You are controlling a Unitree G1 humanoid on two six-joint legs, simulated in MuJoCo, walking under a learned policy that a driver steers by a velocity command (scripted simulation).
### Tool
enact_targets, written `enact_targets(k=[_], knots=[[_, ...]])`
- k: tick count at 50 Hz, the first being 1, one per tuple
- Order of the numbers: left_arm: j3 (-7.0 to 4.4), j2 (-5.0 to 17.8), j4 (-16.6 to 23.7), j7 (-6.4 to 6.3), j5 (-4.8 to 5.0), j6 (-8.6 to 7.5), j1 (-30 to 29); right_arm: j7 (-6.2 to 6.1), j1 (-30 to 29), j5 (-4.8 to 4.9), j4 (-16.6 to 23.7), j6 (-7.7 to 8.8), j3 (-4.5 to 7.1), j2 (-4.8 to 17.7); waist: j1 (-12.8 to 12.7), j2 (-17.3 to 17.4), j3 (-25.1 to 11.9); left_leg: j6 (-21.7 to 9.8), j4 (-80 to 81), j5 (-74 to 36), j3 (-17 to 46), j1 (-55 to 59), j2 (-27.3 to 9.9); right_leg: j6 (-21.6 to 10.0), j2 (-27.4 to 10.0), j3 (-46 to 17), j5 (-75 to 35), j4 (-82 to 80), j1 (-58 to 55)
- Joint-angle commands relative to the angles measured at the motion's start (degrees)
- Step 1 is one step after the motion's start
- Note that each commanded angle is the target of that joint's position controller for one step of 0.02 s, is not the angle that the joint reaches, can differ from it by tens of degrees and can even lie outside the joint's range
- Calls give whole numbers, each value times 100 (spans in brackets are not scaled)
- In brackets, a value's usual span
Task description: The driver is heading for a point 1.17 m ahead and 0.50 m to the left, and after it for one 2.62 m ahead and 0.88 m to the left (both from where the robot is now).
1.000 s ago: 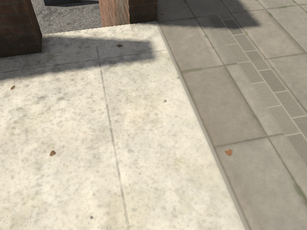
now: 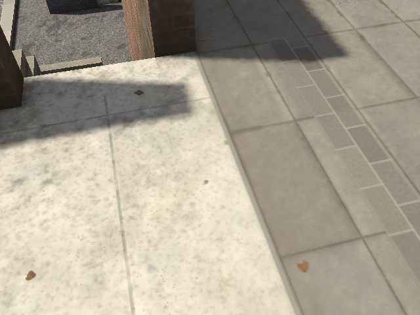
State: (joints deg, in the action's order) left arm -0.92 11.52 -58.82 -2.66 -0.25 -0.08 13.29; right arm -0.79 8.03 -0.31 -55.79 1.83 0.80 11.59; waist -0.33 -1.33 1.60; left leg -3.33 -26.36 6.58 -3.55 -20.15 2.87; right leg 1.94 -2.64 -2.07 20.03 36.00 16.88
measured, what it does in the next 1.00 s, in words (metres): walks ahead: right foot, then right foot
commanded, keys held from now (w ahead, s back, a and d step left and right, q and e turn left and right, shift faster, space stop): no key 0.26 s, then w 0.10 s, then no key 0.16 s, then q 0.48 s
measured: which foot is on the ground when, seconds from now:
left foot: down 0.00-0.90, up 0.92-1.00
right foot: up 0.00-0.00, down 0.02-0.52, up 0.54-0.90, down 0.92-1.00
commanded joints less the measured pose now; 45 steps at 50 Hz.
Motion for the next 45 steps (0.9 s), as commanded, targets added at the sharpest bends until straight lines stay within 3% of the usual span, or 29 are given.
enact_targets(k=[1, 2, 3, 5, 8, 13, 14, 15, 16, 18, 19, 21, 23, 24, 25, 26, 27, 28, 30, 32, 35, 41, 44, 45], knots=[[-84, 440, -104, 8, -148, 146, 980, -44, -93, 75, 163, 16, 96, 625, -249, 450, -104, -156, 1179, 2585, 1069, -757, -913, -306, -89, 6, -656, -1023, -1033], [-149, 743, -104, 3, -83, 132, 837, -61, 14, 54, 167, -21, 133, 650, -12, -53, 238, 44, 1071, 2317, 684, -343, -575, -510, -108, -80, 511, -1221, -82], [-145, 662, -108, 8, -40, 61, 667, -92, -12, 10, 123, -29, 117, 592, 5, -297, 410, 145, 778, 1827, 551, 217, -451, -560, -67, -136, 1060, -1496, 518], [-136, 529, -120, 18, -41, -96, 457, -137, 171, 1, 7, -18, 118, 532, 122, -473, 347, 91, 399, 1076, 486, 731, -425, -433, -92, -180, 804, -1723, 693], [-129, 417, -143, 60, 2, -253, 512, -131, 303, -4, -145, 1, 114, 513, 109, -233, 114, 18, 189, 354, 448, 863, -428, -388, -81, -162, 31, -1601, 340], [-118, 401, -204, 91, 13, -249, 744, -99, 321, 43, -301, -10, 105, 497, 32, 16, -107, 27, 21, -438, 451, 998, -468, -412, -2, -45, -943, -1379, -58], [-126, 407, -266, 91, 26, -233, 899, -99, 417, 53, -383, -24, 93, 453, 4, -15, -249, 20, -89, 46, 327, 1039, -363, -465, 19, -35, -478, -1442, -162], [-172, 540, -277, 86, 66, -209, 971, -100, 436, 86, -424, -38, 107, 462, -23, -143, -157, 18, -342, 918, 134, 865, -182, -622, -24, -163, 311, -1550, -151], [-230, 712, -246, 84, 97, -198, 1016, -93, 359, 100, -413, -32, 120, 479, -79, -333, 72, 19, -645, 1663, -19, 429, -41, -857, -239, -515, 1166, -1770, -158], [-329, 1003, -193, 82, 162, -281, 1206, -41, -115, 139, -195, 100, 98, 411, -262, -694, 675, -75, -1350, 1732, -44, -826, -102, -1435, -1208, -1829, 2037, -2423, -540], [-331, 975, -155, 69, 130, -344, 1093, -17, -249, 133, -129, 184, 80, 363, -235, -697, 892, -132, -1587, 1575, 139, -1129, -289, -1572, -1495, -2108, 1088, -2367, -617], [-268, 710, -76, 61, 55, -409, 834, 30, -60, 100, -172, 274, 90, 363, -14, -641, 679, -166, -1401, 1770, 232, -1127, -461, -1448, -1455, -1605, -1795, -1743, -1043], [-244, 652, -5, 87, 128, -324, 526, 56, 481, 86, -417, 262, 128, 372, 293, -401, 201, -157, -93, 295, 71, 504, -283, -920, -816, -730, -2626, -1241, -599], [-277, 739, -6, 88, 110, -309, 632, 38, 738, 35, -506, 212, 217, 646, 278, -105, -60, -165, -90, -1002, 378, 1220, -408, -633, -416, -354, -2761, -818, -367], [-223, 506, -2, 55, 5, -322, 861, 17, 953, 74, -543, 150, 294, 996, 173, 674, -283, -428, -150, -2326, 922, 1810, -827, -291, 245, 258, -2009, -118, 124], [-121, 132, -119, 19, -17, -290, 1107, 9, 1244, 54, -604, 118, 205, 796, 275, 1210, -705, -999, 81, -3212, 1764, 2044, -1639, -3, 341, 305, -507, 643, 194], [-125, 151, -82, 7, 37, -238, 967, 19, 1312, 9, -644, 130, 102, 535, 308, 1308, -675, -1339, 386, -3701, 2393, 1971, -2070, 125, 330, 119, 1135, 1396, 360], [-144, 212, -22, 0, 69, -195, 812, 41, 1074, -18, -608, 171, 50, 530, 190, 1049, -519, -1367, 424, -3647, 2397, 1792, -2110, 179, 197, -74, 1729, 1949, 561], [-184, 352, 144, -42, 49, -169, 411, 41, 452, 17, -265, 235, 152, 1024, 64, 567, -323, -1272, 408, -3602, 2147, 1542, -1935, 185, 43, -110, 1478, 2149, 885], [-238, 455, 282, -110, 86, -147, 171, -19, 271, 57, -84, 180, 254, 1241, 21, 522, -315, -1166, 518, -3379, 2000, 1453, -1712, 220, 74, -78, 1167, 1793, 922], [-297, 515, 407, -189, 182, -102, -19, -113, 434, 91, 53, 33, 376, 1294, 87, 644, -347, -1201, 724, -2620, 2087, 1463, -1599, 242, 205, -46, 905, 1311, 954], [-379, 614, 622, -167, 164, -107, -340, -220, 72, 150, 409, -148, 532, 1281, 41, 884, -438, -1012, 853, -1557, 2183, 824, -1370, 156, 415, -37, 41, 304, 293], [-446, 700, 561, -63, 141, -163, 72, -245, -318, 243, 591, -231, 516, 1176, -321, 910, -485, -602, 459, -1030, 2197, 377, -1034, 13, 483, 88, -1005, -1110, -656], [-523, 922, 547, -54, 86, -167, 282, -259, -244, 242, 636, -258, 463, 999, -377, 618, -577, -294, -27, -260, 2038, -59, -749, -127, 113, -114, -1332, -1546, -1267]])
Keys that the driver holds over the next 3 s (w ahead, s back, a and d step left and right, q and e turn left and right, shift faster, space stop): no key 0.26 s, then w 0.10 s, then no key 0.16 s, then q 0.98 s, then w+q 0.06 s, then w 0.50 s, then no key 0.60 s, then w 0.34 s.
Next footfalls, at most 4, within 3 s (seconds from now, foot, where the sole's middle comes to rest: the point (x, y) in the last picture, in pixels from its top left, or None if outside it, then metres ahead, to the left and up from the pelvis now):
0.02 right None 0.04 -0.13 -0.77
0.92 right None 0.19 -0.13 -0.77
1.38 left None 0.08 0.10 -0.77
1.98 right None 0.35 0.01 -0.77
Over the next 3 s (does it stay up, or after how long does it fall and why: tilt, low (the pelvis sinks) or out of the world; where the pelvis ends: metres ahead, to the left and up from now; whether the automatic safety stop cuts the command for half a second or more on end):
stays up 0.44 0.23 0.00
